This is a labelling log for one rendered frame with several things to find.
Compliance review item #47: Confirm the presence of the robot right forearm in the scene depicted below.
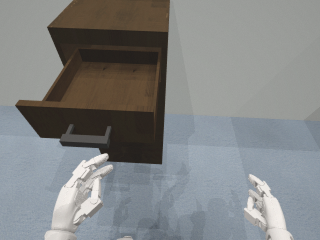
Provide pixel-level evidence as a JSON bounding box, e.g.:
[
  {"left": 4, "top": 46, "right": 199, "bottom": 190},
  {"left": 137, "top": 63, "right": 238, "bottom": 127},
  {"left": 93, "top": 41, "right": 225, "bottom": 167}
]
[{"left": 265, "top": 228, "right": 294, "bottom": 240}]

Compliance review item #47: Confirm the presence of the robot right hand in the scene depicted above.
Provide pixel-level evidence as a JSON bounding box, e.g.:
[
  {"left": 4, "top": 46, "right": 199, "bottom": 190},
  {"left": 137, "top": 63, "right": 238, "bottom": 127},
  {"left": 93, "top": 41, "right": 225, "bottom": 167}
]
[{"left": 244, "top": 174, "right": 287, "bottom": 233}]

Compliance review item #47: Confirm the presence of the cabinet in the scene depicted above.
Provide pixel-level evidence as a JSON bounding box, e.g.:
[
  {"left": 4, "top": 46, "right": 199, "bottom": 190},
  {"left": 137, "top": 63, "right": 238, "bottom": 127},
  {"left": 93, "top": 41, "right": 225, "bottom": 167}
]
[{"left": 47, "top": 0, "right": 170, "bottom": 165}]

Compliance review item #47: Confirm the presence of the robot left hand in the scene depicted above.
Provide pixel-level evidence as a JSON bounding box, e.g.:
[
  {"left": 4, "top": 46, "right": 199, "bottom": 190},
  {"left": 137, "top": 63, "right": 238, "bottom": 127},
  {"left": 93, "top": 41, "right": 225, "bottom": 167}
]
[{"left": 51, "top": 153, "right": 113, "bottom": 234}]

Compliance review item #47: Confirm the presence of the drawer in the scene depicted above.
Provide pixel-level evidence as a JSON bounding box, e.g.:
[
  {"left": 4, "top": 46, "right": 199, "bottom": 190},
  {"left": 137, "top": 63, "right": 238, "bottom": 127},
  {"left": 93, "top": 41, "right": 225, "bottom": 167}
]
[{"left": 15, "top": 47, "right": 161, "bottom": 144}]

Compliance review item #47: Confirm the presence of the handle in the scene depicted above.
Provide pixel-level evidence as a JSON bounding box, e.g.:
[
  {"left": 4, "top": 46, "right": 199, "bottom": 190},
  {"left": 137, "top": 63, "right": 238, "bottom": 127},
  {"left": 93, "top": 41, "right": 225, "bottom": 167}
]
[{"left": 59, "top": 124, "right": 112, "bottom": 149}]

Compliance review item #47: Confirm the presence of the robot left forearm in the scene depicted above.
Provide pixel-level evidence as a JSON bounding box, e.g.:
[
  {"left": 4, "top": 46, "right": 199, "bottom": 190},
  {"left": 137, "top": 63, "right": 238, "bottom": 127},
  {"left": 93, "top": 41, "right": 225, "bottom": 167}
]
[{"left": 44, "top": 229, "right": 77, "bottom": 240}]

